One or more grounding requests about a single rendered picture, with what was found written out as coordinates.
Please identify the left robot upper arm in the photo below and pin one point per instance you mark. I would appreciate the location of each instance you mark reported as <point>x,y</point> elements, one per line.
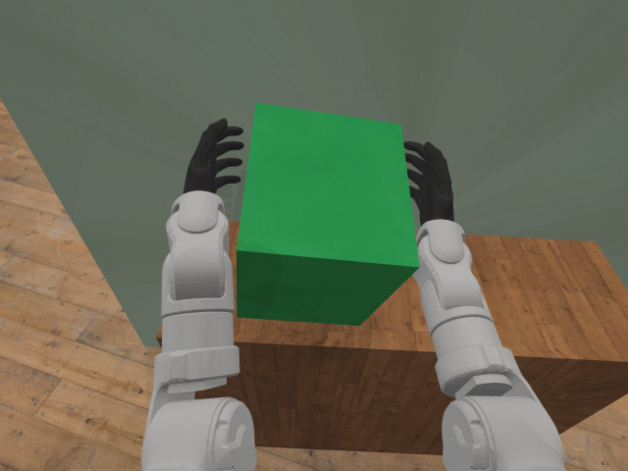
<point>210,434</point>

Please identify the pedestal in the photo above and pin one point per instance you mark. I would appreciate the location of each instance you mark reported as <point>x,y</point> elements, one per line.
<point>557,304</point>

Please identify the left robot hand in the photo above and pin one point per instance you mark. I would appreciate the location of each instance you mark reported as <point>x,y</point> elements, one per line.
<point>203,166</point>

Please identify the left robot forearm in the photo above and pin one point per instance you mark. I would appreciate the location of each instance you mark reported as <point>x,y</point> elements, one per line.
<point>198,351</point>

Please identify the right robot hand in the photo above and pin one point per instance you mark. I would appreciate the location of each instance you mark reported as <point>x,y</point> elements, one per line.
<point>435,197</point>

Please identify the right robot upper arm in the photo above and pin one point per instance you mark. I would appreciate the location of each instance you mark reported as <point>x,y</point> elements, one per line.
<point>499,433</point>

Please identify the carton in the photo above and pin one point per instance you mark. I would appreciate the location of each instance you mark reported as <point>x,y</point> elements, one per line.
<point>326,231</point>

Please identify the right robot forearm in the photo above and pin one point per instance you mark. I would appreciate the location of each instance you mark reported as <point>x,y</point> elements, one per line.
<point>471,359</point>

